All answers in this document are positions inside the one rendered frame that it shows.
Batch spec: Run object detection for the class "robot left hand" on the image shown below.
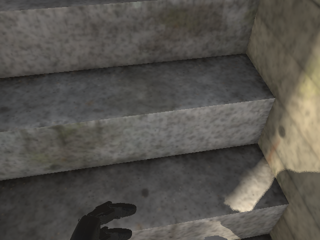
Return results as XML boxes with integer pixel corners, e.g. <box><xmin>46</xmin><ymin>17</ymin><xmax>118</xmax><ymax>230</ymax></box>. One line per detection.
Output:
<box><xmin>70</xmin><ymin>201</ymin><xmax>137</xmax><ymax>240</ymax></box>

